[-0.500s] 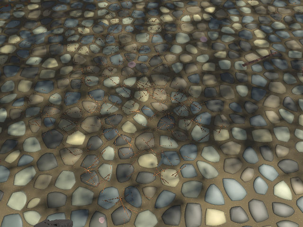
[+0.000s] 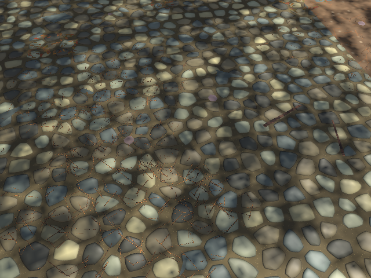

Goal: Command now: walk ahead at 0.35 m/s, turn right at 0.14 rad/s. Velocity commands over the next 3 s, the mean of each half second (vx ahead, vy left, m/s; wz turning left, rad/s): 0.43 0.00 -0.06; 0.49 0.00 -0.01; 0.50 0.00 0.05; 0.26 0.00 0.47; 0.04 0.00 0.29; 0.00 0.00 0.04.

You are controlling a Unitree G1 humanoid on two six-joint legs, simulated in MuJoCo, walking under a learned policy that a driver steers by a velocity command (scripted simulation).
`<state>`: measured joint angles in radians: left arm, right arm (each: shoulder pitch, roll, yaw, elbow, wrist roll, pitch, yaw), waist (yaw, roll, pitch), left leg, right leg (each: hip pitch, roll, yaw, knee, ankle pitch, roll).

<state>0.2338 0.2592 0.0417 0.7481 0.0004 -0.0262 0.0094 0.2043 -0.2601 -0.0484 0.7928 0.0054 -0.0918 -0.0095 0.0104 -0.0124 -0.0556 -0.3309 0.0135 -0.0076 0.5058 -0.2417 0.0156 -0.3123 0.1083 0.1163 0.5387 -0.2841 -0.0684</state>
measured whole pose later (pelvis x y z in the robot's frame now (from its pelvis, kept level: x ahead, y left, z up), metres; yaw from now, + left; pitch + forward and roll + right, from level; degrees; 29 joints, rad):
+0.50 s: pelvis +0.22 -0.04 -0.01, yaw +0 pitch +3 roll +0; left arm 0.09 0.26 0.05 0.68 -0.01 -0.09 -0.03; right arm 0.41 -0.28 -0.05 0.84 0.03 -0.08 -0.01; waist -0.05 0.02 0.02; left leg -0.27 0.04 -0.05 1.04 -0.46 0.00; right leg -0.45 0.02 -0.04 0.57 -0.18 -0.05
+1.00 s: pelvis +0.50 +0.00 -0.01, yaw +0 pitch +3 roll -1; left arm 0.37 0.29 0.06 0.87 -0.02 -0.06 0.00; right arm 0.08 -0.26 -0.04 0.68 0.00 -0.10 0.04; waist 0.05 0.00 0.03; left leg -0.51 0.00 0.05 0.59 -0.14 0.06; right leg -0.17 0.00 0.03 0.89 -0.48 -0.02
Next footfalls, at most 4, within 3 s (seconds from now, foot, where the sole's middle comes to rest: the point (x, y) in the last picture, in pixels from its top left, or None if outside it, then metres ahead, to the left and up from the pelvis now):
0.42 right None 0.33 -0.14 -0.77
0.94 left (167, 246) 0.64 0.10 -0.77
1.48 right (229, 185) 0.92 -0.15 -0.77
1.94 left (168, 158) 1.06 0.11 -0.77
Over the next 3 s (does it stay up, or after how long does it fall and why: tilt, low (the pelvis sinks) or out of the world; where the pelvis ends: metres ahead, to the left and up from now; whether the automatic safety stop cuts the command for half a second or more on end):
stays up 1.04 -0.03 0.00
